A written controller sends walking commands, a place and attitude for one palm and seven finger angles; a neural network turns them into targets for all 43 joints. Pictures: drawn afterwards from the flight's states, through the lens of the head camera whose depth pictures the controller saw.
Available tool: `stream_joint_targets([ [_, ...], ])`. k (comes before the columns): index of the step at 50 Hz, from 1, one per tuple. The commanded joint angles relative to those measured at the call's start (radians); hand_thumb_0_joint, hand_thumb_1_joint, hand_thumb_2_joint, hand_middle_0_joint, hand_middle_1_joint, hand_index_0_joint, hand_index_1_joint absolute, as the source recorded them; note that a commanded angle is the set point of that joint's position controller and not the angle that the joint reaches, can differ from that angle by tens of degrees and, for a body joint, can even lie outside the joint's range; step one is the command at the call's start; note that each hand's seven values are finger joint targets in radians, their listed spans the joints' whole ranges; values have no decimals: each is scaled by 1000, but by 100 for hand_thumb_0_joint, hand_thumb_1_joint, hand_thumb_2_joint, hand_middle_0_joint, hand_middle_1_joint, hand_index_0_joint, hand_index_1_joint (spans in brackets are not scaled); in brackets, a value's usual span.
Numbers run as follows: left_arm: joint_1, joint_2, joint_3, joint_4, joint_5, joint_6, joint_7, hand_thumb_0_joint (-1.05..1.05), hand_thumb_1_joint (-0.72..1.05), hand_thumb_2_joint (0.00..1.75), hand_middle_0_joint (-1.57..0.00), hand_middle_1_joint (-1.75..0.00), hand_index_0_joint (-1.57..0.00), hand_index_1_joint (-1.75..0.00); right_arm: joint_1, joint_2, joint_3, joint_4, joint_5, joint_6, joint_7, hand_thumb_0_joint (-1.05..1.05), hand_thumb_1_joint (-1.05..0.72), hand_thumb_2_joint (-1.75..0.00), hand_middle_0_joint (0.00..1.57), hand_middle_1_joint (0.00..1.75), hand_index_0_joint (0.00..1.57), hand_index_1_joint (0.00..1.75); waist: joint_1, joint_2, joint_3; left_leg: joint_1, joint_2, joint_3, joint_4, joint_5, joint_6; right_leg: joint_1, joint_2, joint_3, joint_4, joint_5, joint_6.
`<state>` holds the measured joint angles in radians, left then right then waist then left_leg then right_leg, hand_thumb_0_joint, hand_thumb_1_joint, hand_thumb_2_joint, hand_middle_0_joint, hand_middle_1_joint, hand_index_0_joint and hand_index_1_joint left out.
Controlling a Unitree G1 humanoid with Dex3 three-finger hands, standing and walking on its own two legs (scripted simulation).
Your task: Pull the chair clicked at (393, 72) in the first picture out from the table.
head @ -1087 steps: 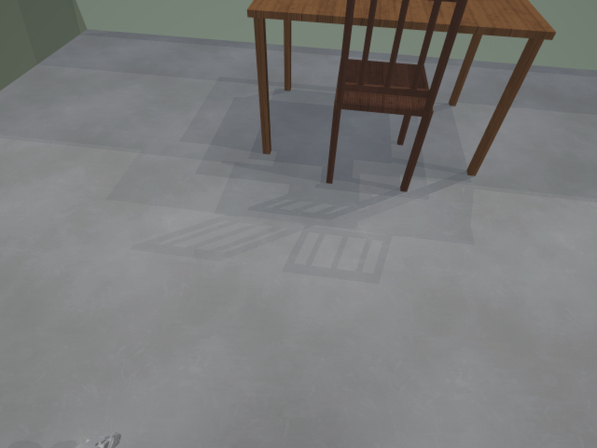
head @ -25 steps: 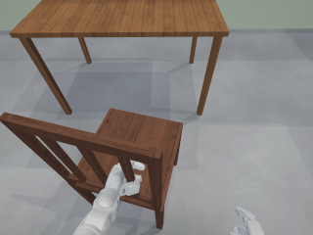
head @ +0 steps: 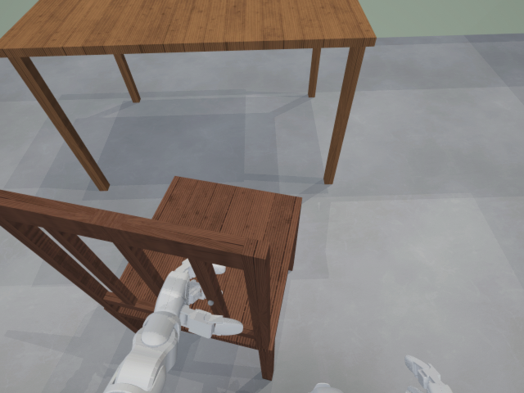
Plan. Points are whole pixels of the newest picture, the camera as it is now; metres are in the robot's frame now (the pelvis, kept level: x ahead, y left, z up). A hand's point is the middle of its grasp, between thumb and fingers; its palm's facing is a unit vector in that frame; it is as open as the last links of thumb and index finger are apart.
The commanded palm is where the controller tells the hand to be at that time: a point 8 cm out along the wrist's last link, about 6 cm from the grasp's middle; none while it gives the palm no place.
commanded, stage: open the thumb and straighten the fingers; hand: left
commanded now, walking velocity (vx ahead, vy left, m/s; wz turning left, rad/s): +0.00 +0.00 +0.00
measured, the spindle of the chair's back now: (155, 283) +0.31 +0.18 -0.04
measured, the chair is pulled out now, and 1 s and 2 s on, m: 0.61 0.61 0.61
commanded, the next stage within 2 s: draw the fingers out of the gap in 0.36 s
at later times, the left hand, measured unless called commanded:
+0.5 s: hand (206, 306) +0.27 +0.09 -0.05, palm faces -0.14 -0.99 -0.08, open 17.4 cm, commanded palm +0.25 +0.15 -0.03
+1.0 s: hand (199, 365) +0.18 +0.10 -0.05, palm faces -0.12 -0.99 -0.09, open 17.5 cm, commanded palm +0.17 +0.14 -0.03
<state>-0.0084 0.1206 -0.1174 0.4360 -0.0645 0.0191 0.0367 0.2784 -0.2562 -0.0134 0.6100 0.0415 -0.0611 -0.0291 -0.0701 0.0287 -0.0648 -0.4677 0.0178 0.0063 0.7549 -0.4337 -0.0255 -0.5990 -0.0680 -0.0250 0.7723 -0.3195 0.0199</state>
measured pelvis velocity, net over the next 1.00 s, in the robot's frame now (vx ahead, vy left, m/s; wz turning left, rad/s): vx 0.01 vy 0.01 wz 0.04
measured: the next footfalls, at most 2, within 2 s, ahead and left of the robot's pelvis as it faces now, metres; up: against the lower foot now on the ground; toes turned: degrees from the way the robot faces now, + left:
none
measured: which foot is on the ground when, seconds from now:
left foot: down 0.00-1.00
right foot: down 0.00-1.00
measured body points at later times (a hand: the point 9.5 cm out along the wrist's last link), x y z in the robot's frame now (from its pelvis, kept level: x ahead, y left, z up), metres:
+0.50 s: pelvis +0.01 +0.01 -0.01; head +0.06 -0.01 +0.43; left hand +0.27 +0.15 -0.05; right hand +0.16 -0.24 -0.11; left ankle -0.03 +0.14 -0.71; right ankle +0.04 -0.13 -0.71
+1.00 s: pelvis +0.01 +0.01 -0.03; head +0.06 +0.00 +0.42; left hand +0.19 +0.15 -0.04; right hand +0.20 -0.22 -0.10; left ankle -0.03 +0.14 -0.71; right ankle +0.04 -0.13 -0.71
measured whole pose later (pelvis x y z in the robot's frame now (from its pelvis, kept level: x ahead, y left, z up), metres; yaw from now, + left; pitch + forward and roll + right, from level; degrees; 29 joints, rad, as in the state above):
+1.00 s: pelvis +0.01 +0.01 -0.03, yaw +2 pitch +12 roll +0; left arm 0.50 0.14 -0.23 -0.17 0.01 0.17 0.04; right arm 0.25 -0.23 0.02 0.41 0.03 -0.07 -0.07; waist -0.05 0.04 -0.13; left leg -0.66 0.00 -0.04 1.01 -0.57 -0.02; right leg -0.75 -0.09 -0.06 0.98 -0.44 0.03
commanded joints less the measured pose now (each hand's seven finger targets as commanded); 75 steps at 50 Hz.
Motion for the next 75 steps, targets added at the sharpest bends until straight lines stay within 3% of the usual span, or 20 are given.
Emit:
stream_joint_targets([
  [1, -155, 20, 8, -253, -18, -27, -6, 0, -55, 20, -25, -73, -25, -73, -45, -113, -36, -160, 0, -74, -17, 0, -90, -90, 20, 30, 20, 30, -2, -101, -243, -43, -11, 16, -87, 217, 39, 210, 14, -39, -64, 198, -23],
  [4, -182, 49, 28, -259, -8, 0, -7, 0, -55, 20, -18, -51, -18, -51, -38, -120, -35, -162, -3, -77, -24, 0, -90, -90, 20, 30, 20, 30, -6, -120, -229, -57, -12, 7, -79, 196, 41, 180, 17, -43, -55, 161, -21],
  [6, -178, 41, 19, -293, -1, 10, -5, 0, -55, 20, -13, -36, -13, -36, -41, -113, -32, -173, -4, -78, -25, 0, -90, -90, 20, 30, 20, 30, 0, -72, -240, -47, -14, 6, -72, 211, 40, 173, 16, -46, -45, 167, -25],
  [7, -134, 108, 95, -227, 4, 20, -3, 0, -55, 20, -10, -29, -10, -29, -35, -123, -33, -166, -5, -72, -27, 0, -90, -90, 20, 30, 20, 30, 10, -101, -218, -77, -15, 8, -60, 208, 38, 164, 18, -45, -35, 168, -26],
  [9, -137, 80, 69, -267, 2, 25, -11, 0, -55, 20, -5, -14, -5, -14, -38, -116, -27, -183, -7, -67, -26, 0, -90, -90, 20, 30, 20, 30, 9, -96, -231, -84, -18, 9, -56, 211, 39, 173, 15, -44, -29, 179, -24],
  [11, -137, 66, 46, -327, 4, 20, -17, 0, -55, 20, 0, 0, 0, 0, -46, -110, -29, -197, -6, -70, -26, 0, -90, -90, 20, 30, 20, 30, 10, -37, -258, -65, -18, 12, -45, 224, 38, 169, 13, -41, -23, 181, -27],
  [15, -117, 23, -11, -371, 0, 38, -17, 0, -55, 20, 0, 0, 0, 0, -36, -108, -28, -203, -5, -75, -29, 0, -90, -90, 20, 30, 20, 30, -12, -43, -273, -39, -12, -3, -21, 271, 38, 144, 16, -53, -9, 218, -26],
  [22, -130, 69, 25, -384, 9, 73, -9, 0, -55, 20, 0, 0, 0, 0, -37, -114, -23, -214, -9, -63, -37, 0, -90, -90, 20, 30, 20, 30, -14, -87, -260, -82, -20, -7, -6, 242, 42, 147, 15, -52, -1, 207, -22],
  [23, -38, 115, 89, -340, 9, 77, -11, 0, -55, 20, 0, 0, 0, 0, -39, -118, -27, -215, -11, -61, -39, 0, -90, -90, 20, 30, 20, 30, 12, -86, -254, -107, -23, -3, -1, 247, 39, 155, 16, -52, 8, 211, -27],
  [26, 76, 58, 20, -438, 8, 74, -26, 0, -55, 20, 0, 0, 0, 0, -55, -105, -24, -254, -8, -56, -28, 0, -90, -90, 20, 30, 20, 30, 22, -46, -294, -89, -21, 0, 10, 292, 36, 171, 8, -54, 25, 257, -31],
  [33, 219, 34, -52, -612, 26, 86, -8, 0, -55, 20, 0, 0, 0, 0, -53, -105, -27, -295, -10, -66, -33, 0, -90, -90, 20, 30, 20, 30, -4, -66, -260, -99, -18, -17, 47, 309, 39, 113, 13, -68, 49, 252, -29],
  [38, 359, 65, -45, -725, 45, 82, 13, 0, -55, 20, 0, 0, 0, 0, -55, -100, -25, -315, -14, -76, -40, 0, -90, -90, 20, 30, 20, 30, 8, -53, -269, -114, -25, -23, 71, 307, 39, 101, 11, -68, 75, 244, -32],
  [46, 467, 42, -105, -814, 68, 98, 11, 0, -55, 20, 0, 0, 0, 0, -62, -92, -17, -356, -12, -70, -48, 0, -90, -90, 20, 30, 20, 30, -7, -62, -224, -158, -31, -30, 103, 218, 43, 35, 13, -67, 86, 147, -25],
  [63, 737, 64, -118, -957, 96, 117, 11, 0, -55, 20, 0, 0, 0, 0, -76, -76, -24, -433, -7, -55, -63, 0, -90, -90, 20, 30, 20, 30, 26, -39, -209, -225, -39, -35, 130, 164, 45, 4, 16, -62, 116, 68, -32],
  [65, 789, 40, -146, -969, 102, 111, 8, 0, -55, 20, 0, 0, 0, 0, -74, -73, -26, -442, -4, -54, -63, 0, -90, -90, 20, 30, 20, 30, 24, -50, -206, -223, -36, -35, 134, 164, 46, -14, 18, -65, 122, 63, -29],
  [67, 803, 39, -162, -999, 108, 101, 7, 0, -55, 20, 0, 0, 0, 0, -69, -75, -29, -451, -3, -56, -64, 0, -90, -90, 20, 30, 20, 30, 21, -50, -211, -229, -37, -39, 142, 170, 47, -27, 20, -66, 132, 62, -29],
  [68, 709, -56, -135, -1119, -22, -23, 21, 0, -55, 20, 0, 0, 0, 0, -83, -57, -20, -434, -4, -84, -62, 0, -90, -90, 20, 30, 20, 30, 21, -89, -166, -273, -49, -48, 170, 156, 35, -75, 33, -94, 150, 62, -30],
  [69, 742, -1, -95, -1078, -13, -85, 27, 0, -55, 20, 0, 0, 0, 0, -76, -66, -28, -402, -3, -101, -60, 0, -90, -90, 20, 30, 20, 30, 36, -77, -198, -274, -49, -39, 186, 141, 34, -90, 34, -88, 169, 34, -30],
  [73, 766, 37, -40, -1128, -24, -263, 30, 0, -55, 20, 0, 0, 0, 0, -69, -55, -43, -368, 0, -127, -38, 0, -90, -90, 20, 30, 20, 30, 62, 22, -240, -279, -44, -39, 213, 196, 17, -112, 34, -84, 230, 48, -41],
  [75, 801, 2, -71, -1100, -17, -348, 16, 0, -55, 20, 0, 0, 0, 0, -84, -43, -51, -352, 1, -128, -19, 0, -90, -90, 20, 30, 20, 30, 60, -8, -249, -297, -36, -39, 237, 207, 15, -135, 35, -81, 255, 62, -36],
])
